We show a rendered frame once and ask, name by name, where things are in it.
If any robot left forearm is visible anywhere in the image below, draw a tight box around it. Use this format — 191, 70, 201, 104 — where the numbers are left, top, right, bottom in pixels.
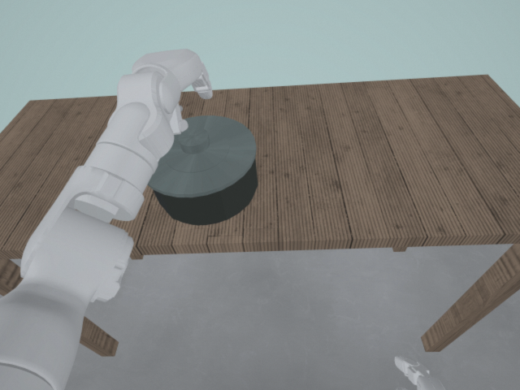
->
20, 63, 181, 278

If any pot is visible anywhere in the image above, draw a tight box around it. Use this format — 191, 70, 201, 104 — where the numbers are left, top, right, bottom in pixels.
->
154, 159, 258, 226

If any table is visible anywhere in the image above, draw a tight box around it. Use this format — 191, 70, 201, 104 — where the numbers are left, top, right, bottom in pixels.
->
0, 75, 520, 357

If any knob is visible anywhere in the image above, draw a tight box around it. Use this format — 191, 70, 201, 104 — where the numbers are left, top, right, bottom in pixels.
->
179, 128, 210, 154

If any robot right hand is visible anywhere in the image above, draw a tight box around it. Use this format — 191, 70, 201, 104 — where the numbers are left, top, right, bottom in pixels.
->
395, 356, 445, 390

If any robot left hand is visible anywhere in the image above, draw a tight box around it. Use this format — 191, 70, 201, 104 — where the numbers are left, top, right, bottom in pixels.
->
132, 49, 213, 135

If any left robot upper arm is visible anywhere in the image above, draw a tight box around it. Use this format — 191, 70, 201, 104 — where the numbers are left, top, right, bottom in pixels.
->
0, 207, 134, 390

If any lid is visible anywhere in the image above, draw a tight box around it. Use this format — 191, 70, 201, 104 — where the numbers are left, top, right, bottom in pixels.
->
147, 115, 257, 197

